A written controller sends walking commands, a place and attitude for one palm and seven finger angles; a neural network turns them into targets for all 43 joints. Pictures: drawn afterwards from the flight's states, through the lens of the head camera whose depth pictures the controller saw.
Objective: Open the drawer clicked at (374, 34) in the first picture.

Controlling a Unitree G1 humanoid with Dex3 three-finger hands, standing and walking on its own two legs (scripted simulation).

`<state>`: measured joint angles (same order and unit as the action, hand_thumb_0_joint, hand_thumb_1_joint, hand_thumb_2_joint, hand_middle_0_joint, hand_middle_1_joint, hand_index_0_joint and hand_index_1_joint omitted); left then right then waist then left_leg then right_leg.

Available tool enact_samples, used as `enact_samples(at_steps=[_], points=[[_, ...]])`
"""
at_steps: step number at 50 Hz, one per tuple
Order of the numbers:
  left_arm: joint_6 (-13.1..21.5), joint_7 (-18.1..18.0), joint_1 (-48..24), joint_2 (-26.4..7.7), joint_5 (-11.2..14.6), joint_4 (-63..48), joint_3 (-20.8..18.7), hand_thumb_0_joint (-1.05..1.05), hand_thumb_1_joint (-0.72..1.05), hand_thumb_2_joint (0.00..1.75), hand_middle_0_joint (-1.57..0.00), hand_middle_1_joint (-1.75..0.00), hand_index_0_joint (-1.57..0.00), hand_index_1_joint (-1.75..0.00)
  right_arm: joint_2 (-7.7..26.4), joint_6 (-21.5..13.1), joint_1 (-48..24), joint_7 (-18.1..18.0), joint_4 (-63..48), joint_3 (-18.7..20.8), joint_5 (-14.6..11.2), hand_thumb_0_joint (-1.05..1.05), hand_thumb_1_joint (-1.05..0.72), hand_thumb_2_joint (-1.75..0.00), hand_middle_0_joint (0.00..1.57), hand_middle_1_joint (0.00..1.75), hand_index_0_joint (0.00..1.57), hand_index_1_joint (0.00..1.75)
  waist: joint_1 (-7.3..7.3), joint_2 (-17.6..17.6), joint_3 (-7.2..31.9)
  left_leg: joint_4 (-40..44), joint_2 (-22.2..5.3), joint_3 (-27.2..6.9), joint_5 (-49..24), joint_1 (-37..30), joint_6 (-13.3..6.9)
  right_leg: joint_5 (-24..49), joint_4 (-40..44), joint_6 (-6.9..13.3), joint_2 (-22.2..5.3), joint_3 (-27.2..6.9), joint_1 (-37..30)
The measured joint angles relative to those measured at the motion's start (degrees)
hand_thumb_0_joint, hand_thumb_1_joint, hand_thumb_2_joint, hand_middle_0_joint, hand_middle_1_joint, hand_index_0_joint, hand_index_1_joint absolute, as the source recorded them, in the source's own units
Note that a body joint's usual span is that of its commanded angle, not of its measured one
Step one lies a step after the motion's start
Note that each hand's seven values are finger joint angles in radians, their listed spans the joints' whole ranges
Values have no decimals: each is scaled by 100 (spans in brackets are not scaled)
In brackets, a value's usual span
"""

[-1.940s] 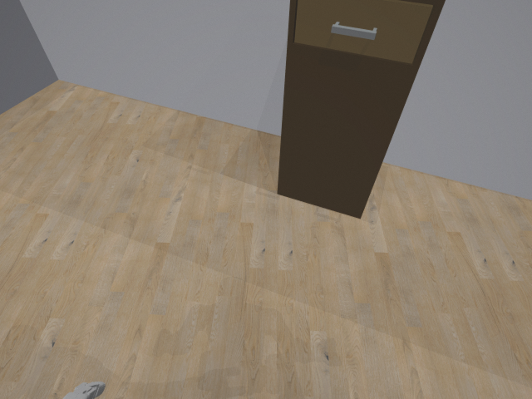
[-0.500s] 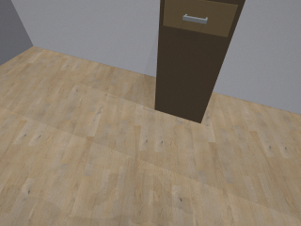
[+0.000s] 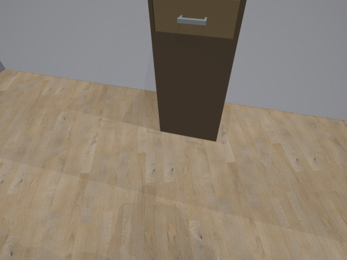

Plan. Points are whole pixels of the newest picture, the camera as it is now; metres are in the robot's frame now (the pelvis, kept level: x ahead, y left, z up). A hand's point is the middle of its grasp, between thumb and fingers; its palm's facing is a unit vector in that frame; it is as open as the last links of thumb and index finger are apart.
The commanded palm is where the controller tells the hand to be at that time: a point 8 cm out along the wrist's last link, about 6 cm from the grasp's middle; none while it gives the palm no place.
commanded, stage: walk to a spot facing it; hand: left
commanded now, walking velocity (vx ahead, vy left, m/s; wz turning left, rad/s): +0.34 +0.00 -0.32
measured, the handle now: (192, 19) +1.07 +0.02 +0.10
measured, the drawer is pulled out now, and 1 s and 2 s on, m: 0.00 0.00 0.00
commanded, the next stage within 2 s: turn to face it in 0.72 s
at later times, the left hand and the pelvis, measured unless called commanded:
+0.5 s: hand (96, 226) +0.23 +0.26 -0.18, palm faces -0.15 -0.97 -0.20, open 7.4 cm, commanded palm none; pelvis +0.17 +0.07 +0.00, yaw -15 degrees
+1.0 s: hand (149, 167) +0.43 +0.14 -0.15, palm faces -0.48 -0.85 -0.22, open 7.3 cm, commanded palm none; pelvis +0.23 +0.04 +0.00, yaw -28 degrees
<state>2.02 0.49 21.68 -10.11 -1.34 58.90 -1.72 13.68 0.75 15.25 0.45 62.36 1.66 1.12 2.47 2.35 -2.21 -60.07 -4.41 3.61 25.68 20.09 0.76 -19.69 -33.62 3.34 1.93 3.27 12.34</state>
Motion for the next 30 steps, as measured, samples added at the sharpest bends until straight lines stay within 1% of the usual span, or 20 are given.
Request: enact_samples(at_steps=[1, 3, 6, 9, 11, 13, 15, 16, 17, 18, 19, 20, 21, 22, 23, 25, 27, 30], points=[[17, -22, 96, 67, -5, 31, 13, 0, 91, 90, -21, -30, -21, -29, -20, -3, -34, 12, -11, 15, 11, 1, -90, -90, 20, 30, 20, 30, 3, -15, 3, -209, -6, -7, -193, 238, 25, 52, 200, -4, 22, -52, -117], [39, -44, 273, 185, -12, 124, 39, 0, 91, 90, -21, -30, -21, -29, -72, -28, -135, 31, -97, 46, 21, 1, -90, -90, 20, 30, 20, 30, -30, -62, 13, -286, -53, 17, -574, 650, 94, 211, 607, -35, 41, -165, -336], [64, -48, 452, 315, -26, 282, 64, 0, 91, 90, -21, -30, -21, -30, -164, -82, -318, 59, -282, 92, 13, 1, -90, -90, 20, 30, 20, 30, -79, -130, 16, 40, -145, 35, -1015, 1087, 171, 347, 1088, -57, 43, -339, -619], [89, -64, 529, 375, -35, 386, 55, 0, 91, 90, -21, -30, -21, -30, -255, -122, -503, 82, -425, 113, 1, 1, -90, -90, 19, 30, 20, 30, -68, -164, -6, 555, -198, 19, -1284, 1302, 197, 345, 1366, -124, 39, -484, -869], [93, -85, 530, 366, -44, 419, 31, 0, 91, 90, -21, -30, -21, -30, -314, -146, -624, 95, -484, 110, -12, 1, -90, -90, 19, 30, 20, 30, -29, -190, -31, 1012, -201, 38, -1382, 1297, 180, 257, 1430, -184, 25, -560, -1017], [80, -102, 500, 324, -53, 429, -7, 0, 90, 90, -21, -30, -21, -30, -370, -178, -733, 103, -538, 97, -27, 1, -90, -90, 19, 30, 20, 30, 28, -225, -64, 1531, -162, 71, -1378, 1153, 135, 95, 1390, -258, -2, -631, -1147], [58, -112, 473, 257, -51, 426, -60, 0, 90, 90, -21, -30, -21, -30, -418, -252, -810, 89, -594, 73, -33, 1, -90, -90, 19, 30, 20, 30, 77, -285, -84, 2141, -73, 134, -1407, 829, 83, -175, 1169, -349, -54, -723, -1220], [46, -112, 486, 227, -38, 415, -91, 0, 90, 90, -21, -30, -21, -30, -428, -317, -828, 67, -638, 48, -28, 1, -90, -90, 19, 30, 20, 30, 87, -308, -80, 2498, -31, 177, -1477, 579, 49, -388, 881, -383, -71, -794, -1177], [18, -103, 486, 209, -11, 401, -129, 0, 90, 90, -21, -30, -21, -30, -421, -401, -848, 36, -690, 32, 1, 1, -90, -90, 20, 30, 20, 30, 78, -277, -71, 2637, -66, 211, -1695, 448, -133, -617, 304, -359, -39, -798, -968], [-36, -89, 387, 152, 13, 406, -167, 0, 90, 90, -21, -30, -21, -30, -456, -462, -890, -4, -718, 24, 18, 1, -90, -90, 20, 30, 20, 30, 62, -329, -127, 2395, -74, 308, -1631, 468, -262, -853, -605, -312, -58, -769, -630], [-94, -86, 273, 83, 20, 392, -193, 1, 91, 90, -21, -30, -21, -30, -490, -484, -904, -30, -741, -5, 17, 0, -90, -90, 20, 30, 20, 30, 69, -379, -166, 2210, -101, 426, -1440, 430, -319, -1014, -1572, -271, -67, -722, -238], [-139, -82, 155, 12, 14, 367, -221, 1, 91, 90, -21, -30, -21, -30, -523, -490, -888, -48, -751, -31, 14, 0, -90, -90, 20, 30, 20, 30, 63, -415, -179, 2157, -129, 540, -1271, 335, -338, -1008, -2403, -253, -88, -622, 148], [-177, -65, 23, -61, -2, 324, -256, 1, 91, 90, -21, -30, -21, -29, -557, -491, -848, -68, -753, -46, 13, 0, -90, -90, 20, 30, 20, 30, 41, -442, -185, 2212, -142, 640, -1172, 204, -338, -877, -3015, -256, -141, -482, 495], [-211, -39, -121, -135, -21, 258, -293, 1, 91, 90, -21, -30, -20, -29, -589, -493, -786, -91, -743, -55, 15, 0, -90, -90, 20, 30, 20, 30, 14, -463, -189, 2337, -143, 724, -1154, 62, -312, -698, -3397, -275, -214, -334, 796], [-241, -16, -269, -203, -36, 170, -328, 1, 91, 90, -20, -30, -20, -29, -615, -494, -711, -116, -716, -60, 16, 0, -90, -90, 20, 30, 20, 30, -7, -478, -187, 2489, -134, 803, -1186, -75, -290, -505, -3600, -306, -291, -206, 1061], [-287, 10, -524, -300, -44, -45, -390, 1, 91, 90, -20, -30, -20, -29, -610, -511, -574, -206, -676, 33, -34, -1, -92, -90, 20, 30, 20, 30, -37, -494, -160, 2776, -107, 980, -1235, -313, -328, -189, -3674, -379, -419, -46, 1498], [-345, 24, -742, -348, -51, -247, -440, 1, 91, 90, -20, -30, -20, -29, -509, -474, -469, -233, -629, 72, -16, -2, -93, -90, 20, 30, 20, 30, -85, -470, -122, 2986, -94, 1151, -1245, -503, -367, 23, -3481, -456, -517, 64, 1783], [-445, 42, -1045, -374, -59, -490, -477, 0, 92, 90, -20, -30, -20, -29, -368, -382, -312, -225, -552, 97, 7, -1, -93, -90, 20, 30, 20, 30, -170, -413, -104, 3153, -88, 1377, -1193, -718, -381, 219, -2965, -548, -629, 139, 1960]])
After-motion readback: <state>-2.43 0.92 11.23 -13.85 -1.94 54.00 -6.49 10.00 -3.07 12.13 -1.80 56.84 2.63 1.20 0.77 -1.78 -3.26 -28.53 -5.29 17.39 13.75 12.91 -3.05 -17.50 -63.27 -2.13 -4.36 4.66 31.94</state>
